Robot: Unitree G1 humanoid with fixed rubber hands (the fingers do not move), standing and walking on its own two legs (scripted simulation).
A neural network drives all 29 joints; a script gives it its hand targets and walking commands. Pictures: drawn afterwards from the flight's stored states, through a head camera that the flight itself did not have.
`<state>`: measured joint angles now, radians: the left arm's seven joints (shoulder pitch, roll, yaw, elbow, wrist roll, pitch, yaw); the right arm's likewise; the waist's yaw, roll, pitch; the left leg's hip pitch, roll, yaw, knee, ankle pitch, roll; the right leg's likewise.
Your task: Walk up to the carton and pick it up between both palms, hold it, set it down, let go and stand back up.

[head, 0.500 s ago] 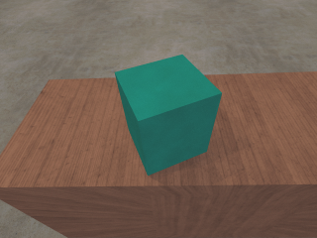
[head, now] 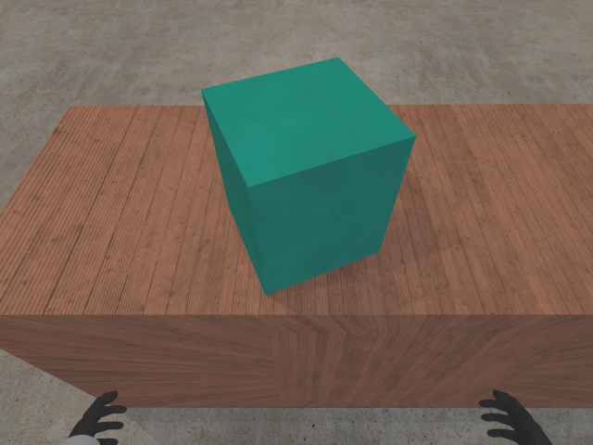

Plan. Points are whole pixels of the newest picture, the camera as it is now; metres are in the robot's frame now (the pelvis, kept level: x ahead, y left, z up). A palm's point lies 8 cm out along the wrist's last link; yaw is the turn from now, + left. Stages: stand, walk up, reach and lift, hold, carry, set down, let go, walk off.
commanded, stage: reach and lift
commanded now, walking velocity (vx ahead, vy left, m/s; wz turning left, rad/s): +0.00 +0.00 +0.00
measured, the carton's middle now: (300, 180) +0.49 +0.01 +0.06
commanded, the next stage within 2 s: none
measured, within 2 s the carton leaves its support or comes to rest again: neither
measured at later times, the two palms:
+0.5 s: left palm out of the picture +0.14 +0.25 -0.04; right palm (556, 435) +0.16 -0.30 -0.05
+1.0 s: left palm (150, 416) +0.18 +0.20 -0.01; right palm (581, 416) +0.17 -0.31 -0.02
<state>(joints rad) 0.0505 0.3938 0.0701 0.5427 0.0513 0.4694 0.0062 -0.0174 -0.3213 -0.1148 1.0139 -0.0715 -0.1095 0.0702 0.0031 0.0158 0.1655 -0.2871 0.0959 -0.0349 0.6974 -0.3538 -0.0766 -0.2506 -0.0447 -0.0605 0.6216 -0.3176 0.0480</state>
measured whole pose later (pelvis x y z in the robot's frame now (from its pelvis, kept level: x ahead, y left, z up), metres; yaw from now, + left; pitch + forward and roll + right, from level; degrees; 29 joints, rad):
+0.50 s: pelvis +0.00 -0.02 +0.02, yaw +0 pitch -4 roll +0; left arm 0.24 0.24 0.09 0.29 0.01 0.40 0.07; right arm 0.15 -0.34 -0.07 0.70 0.03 -0.04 0.14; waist 0.03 0.01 0.10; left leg -0.13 0.09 -0.02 0.42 -0.22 -0.08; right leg -0.14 -0.04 -0.05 0.44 -0.22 0.02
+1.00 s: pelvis +0.02 -0.01 +0.03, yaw -4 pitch -1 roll -1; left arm 0.35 0.07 0.04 0.14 0.02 0.21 0.18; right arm 0.21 -0.47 -0.03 0.65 0.21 -0.17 0.25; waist 0.05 0.01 0.02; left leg -0.10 0.10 0.04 0.35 -0.22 -0.07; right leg -0.12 -0.02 0.01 0.33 -0.19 0.03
